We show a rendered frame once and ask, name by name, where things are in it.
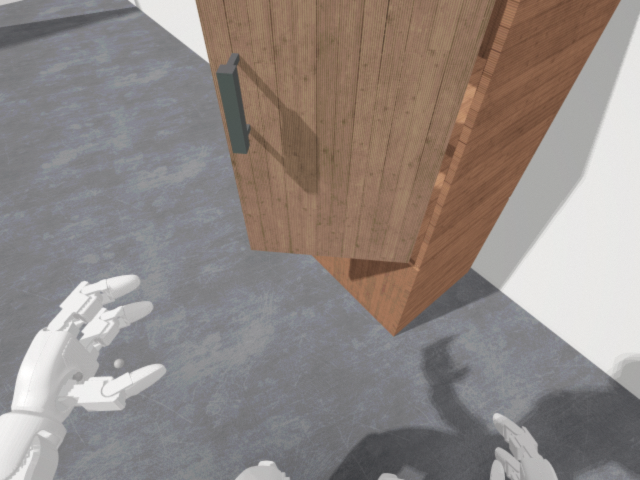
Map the handle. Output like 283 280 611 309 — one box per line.
216 53 251 154

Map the cupboard door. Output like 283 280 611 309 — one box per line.
195 0 496 263

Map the left robot shin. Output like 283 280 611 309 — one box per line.
258 461 278 469

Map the robot right hand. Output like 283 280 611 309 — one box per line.
490 413 558 480

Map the robot left forearm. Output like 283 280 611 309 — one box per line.
0 410 67 480

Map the robot left hand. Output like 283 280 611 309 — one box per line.
11 275 166 423

